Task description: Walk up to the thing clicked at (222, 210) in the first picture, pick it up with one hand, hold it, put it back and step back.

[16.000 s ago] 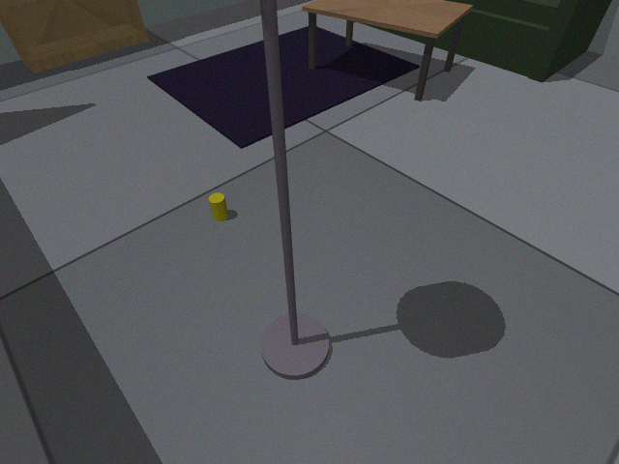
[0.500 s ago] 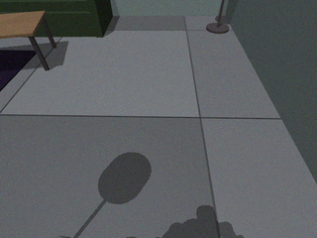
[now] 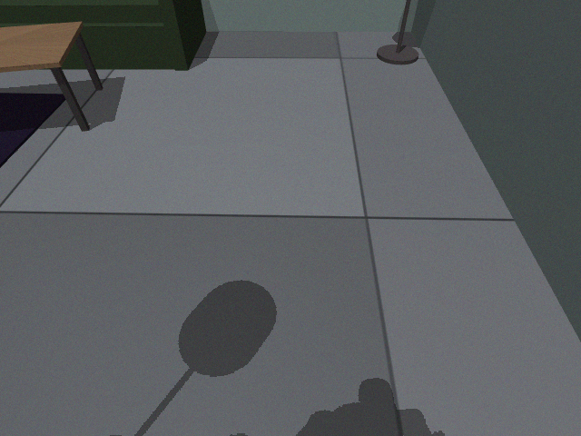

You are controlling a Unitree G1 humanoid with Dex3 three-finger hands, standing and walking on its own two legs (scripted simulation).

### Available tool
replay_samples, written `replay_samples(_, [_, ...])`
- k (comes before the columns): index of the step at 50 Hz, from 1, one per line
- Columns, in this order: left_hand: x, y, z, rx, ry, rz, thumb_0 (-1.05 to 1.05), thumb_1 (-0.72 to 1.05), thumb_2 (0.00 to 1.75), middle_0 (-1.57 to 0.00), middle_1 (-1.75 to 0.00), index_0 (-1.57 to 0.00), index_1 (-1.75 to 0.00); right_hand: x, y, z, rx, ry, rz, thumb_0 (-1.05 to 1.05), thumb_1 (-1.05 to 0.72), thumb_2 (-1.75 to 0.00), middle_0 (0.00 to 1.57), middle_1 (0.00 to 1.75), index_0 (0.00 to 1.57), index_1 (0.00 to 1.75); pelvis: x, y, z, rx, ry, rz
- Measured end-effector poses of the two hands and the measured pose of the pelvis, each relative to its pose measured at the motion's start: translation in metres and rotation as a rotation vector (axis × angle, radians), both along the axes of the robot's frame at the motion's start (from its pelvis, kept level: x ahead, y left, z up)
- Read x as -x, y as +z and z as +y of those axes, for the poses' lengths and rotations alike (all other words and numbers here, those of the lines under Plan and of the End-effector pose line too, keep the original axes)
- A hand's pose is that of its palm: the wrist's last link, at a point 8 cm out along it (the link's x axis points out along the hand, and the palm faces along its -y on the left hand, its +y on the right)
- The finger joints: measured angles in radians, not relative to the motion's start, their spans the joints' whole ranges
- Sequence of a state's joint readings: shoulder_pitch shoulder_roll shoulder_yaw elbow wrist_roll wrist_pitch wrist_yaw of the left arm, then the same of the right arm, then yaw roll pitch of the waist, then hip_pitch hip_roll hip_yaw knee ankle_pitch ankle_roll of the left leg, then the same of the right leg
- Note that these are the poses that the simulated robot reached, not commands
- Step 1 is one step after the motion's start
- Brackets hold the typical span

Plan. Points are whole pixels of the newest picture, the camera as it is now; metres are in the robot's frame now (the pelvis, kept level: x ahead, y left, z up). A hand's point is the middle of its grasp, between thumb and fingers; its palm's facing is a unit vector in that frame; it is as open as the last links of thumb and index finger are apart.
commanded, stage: stand
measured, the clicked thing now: out of the picture +0.43 +1.32 -0.72
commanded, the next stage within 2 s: walk up in 0.50 s
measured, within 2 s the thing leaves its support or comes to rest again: neither
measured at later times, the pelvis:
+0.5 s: pelvis +0.00 +0.00 +0.00, yaw +0 degrees
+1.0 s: pelvis +0.13 +0.05 +0.00, yaw -2 degrees
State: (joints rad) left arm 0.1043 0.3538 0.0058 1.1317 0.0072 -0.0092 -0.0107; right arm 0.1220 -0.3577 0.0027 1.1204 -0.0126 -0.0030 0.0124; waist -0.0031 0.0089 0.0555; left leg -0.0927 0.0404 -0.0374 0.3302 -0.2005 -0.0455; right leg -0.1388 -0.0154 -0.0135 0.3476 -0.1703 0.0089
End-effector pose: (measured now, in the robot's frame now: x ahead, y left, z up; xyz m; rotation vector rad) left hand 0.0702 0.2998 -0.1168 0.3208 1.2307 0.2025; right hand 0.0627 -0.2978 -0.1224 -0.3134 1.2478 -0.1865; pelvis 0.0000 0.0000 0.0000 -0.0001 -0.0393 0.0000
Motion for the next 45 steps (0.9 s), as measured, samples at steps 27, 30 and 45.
replay_samples(27, [0.002,-0.001,0.003,0.013,0.012,0.008,0.01,0.91,0.90,-0.20,-0.30,-0.20,-0.30,-0.002,0.001,-0.001,-0.005,0.004,0.007,0.01,-0.90,-0.90,0.21,0.30,0.21,0.30,-0.006,-0.001,0.001,0.003,0.003,0.009])
replay_samples(30, [0.001,0.001,0.011,0.020,0.024,-0.035,0.01,0.91,0.90,-0.21,-0.30,-0.20,-0.30,-0.009,0.003,-0.006,0.006,0.021,-0.005,0.01,-0.90,-0.90,0.21,0.30,0.21,0.30,-0.014,-0.003,0.005,0.011,0.019,0.019])
replay_samples(45, [-0.051,-0.014,0.086,0.005,0.004,0.029,0.01,0.91,0.90,-0.20,-0.30,-0.20,-0.30,-0.065,0.032,0.018,0.108,-0.017,-0.102,0.01,-0.90,-0.90,0.21,0.30,0.21,0.30,-0.089,-0.011,0.053,-0.003,-0.010,-0.010])
